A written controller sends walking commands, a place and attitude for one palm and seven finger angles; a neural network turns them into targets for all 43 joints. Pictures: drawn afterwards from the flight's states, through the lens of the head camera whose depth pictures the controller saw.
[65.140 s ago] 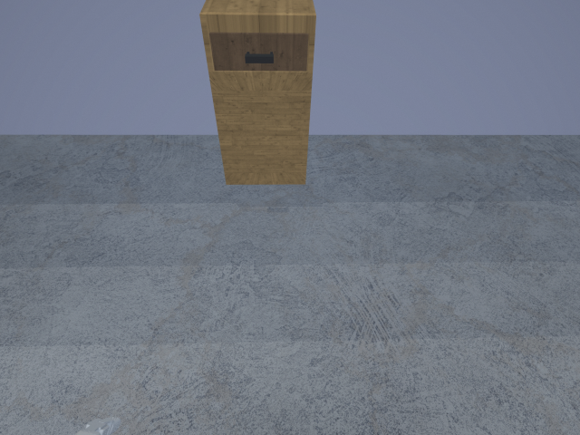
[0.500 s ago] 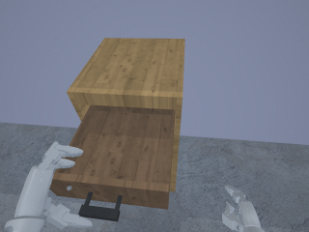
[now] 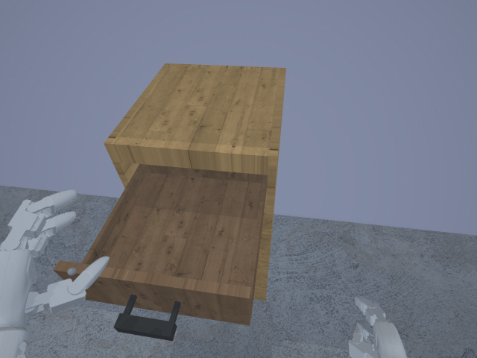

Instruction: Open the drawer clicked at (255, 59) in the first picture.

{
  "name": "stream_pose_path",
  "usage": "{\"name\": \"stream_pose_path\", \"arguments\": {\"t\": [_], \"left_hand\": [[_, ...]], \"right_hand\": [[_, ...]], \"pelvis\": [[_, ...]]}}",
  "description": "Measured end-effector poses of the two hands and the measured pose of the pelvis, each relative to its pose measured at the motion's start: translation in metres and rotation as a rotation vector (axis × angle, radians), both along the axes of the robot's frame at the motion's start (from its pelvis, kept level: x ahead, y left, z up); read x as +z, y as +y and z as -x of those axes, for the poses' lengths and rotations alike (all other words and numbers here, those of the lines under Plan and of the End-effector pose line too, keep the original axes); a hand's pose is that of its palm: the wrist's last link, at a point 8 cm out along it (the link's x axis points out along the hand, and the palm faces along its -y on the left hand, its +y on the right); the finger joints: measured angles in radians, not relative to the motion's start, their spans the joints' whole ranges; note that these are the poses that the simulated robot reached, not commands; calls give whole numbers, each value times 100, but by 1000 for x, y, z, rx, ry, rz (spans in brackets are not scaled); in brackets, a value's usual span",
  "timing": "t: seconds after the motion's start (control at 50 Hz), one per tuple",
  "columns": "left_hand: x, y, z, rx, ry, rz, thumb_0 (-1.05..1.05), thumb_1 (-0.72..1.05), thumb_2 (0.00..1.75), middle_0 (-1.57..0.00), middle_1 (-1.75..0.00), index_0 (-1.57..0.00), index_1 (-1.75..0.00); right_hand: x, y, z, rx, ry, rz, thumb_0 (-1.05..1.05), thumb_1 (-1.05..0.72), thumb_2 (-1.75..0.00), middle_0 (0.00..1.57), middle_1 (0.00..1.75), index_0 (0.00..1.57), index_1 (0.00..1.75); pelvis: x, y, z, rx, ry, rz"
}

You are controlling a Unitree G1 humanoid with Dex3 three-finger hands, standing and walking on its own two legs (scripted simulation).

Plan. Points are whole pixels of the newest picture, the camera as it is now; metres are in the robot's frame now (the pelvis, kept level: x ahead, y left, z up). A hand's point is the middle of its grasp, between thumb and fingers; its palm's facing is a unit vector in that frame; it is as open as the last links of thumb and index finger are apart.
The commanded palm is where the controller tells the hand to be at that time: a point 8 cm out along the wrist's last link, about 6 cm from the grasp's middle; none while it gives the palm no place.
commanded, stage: draw the hand back to the body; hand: left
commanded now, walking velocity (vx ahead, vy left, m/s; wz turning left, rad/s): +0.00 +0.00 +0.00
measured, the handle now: (150, 315) +0.21 +0.20 -0.09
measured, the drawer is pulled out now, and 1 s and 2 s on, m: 0.30 0.30 0.30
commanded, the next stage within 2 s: step back with the hand held close in 0.38 s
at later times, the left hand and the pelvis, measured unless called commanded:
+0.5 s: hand (90, 267) +0.18 +0.20 +0.16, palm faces +0.36 -0.83 -0.43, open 7.5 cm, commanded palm +0.13 +0.25 +0.18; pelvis +0.00 -0.03 +0.00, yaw +0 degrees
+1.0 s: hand (55, 281) +0.16 +0.23 +0.17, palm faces +0.27 -0.81 -0.52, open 7.4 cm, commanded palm +0.10 +0.28 +0.18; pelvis -0.04 +0.00 +0.00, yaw -2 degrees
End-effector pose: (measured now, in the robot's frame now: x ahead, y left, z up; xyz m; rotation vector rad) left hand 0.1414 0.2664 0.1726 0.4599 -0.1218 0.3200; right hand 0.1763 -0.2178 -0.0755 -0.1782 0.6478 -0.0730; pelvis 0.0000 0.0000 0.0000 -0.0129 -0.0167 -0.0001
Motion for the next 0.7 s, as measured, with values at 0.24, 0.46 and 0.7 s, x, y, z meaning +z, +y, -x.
{"name": "stream_pose_path", "arguments": {"t": [0.24,0.46,0.7], "left_hand": [[4,-11,-1,36,-19,-1,1,69,82,-23,-43,-23,-43],[3,-22,-3,36,6,-16,2,86,89,-22,-32,-22,-32],[-4,-20,-14,-2,-2,-71,2,89,90,-21,-31,-21,-30]], "right_hand": [[1,-16,-8,-9,-21,-20,2,-91,-90,20,30,20,30],[-6,-29,-3,-21,12,-26,2,-91,-90,20,30,20,30],[0,-52,19,-76,105,50,2,-91,-90,20,30,21,30]], "pelvis": [[1,-17,0,-1,-12,-7],[1,-30,-1,-5,-12,-11],[1,-30,9,-10,50,3]]}}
